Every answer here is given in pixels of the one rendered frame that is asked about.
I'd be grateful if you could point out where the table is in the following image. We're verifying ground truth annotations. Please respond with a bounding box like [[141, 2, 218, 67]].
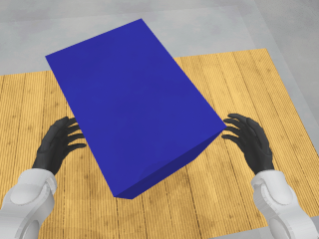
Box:
[[0, 48, 319, 239]]

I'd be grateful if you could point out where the robot right forearm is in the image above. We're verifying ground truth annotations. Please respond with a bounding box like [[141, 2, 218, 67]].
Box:
[[250, 169, 319, 239]]

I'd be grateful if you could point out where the carton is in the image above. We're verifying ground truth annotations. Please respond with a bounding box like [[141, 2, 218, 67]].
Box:
[[45, 18, 227, 200]]

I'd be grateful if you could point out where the robot left forearm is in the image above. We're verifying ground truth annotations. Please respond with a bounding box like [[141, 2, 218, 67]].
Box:
[[0, 168, 58, 239]]

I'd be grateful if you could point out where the right robot hand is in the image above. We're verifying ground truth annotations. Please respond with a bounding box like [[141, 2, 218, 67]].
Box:
[[221, 114, 275, 175]]

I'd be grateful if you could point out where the left robot hand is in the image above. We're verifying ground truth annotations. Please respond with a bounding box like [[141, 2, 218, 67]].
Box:
[[32, 117, 87, 176]]

